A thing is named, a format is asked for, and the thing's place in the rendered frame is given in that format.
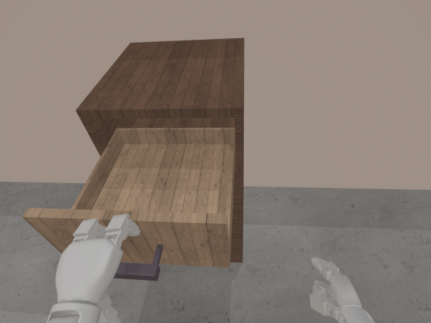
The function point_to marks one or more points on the robot right forearm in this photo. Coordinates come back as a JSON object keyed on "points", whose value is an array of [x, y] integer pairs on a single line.
{"points": [[354, 314]]}

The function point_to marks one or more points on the robot left forearm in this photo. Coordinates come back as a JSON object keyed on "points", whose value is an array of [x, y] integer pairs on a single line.
{"points": [[74, 311]]}

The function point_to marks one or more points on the robot left hand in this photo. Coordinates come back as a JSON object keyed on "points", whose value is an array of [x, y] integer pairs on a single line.
{"points": [[88, 265]]}

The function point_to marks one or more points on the drawer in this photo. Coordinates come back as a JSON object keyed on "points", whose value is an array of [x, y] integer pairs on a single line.
{"points": [[177, 185]]}

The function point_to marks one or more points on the handle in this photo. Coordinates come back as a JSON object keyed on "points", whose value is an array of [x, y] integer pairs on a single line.
{"points": [[141, 271]]}

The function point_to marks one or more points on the robot right hand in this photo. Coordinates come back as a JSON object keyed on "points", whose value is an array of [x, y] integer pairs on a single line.
{"points": [[329, 300]]}

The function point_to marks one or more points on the cabinet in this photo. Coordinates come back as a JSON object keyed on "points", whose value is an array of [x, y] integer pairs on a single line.
{"points": [[175, 84]]}

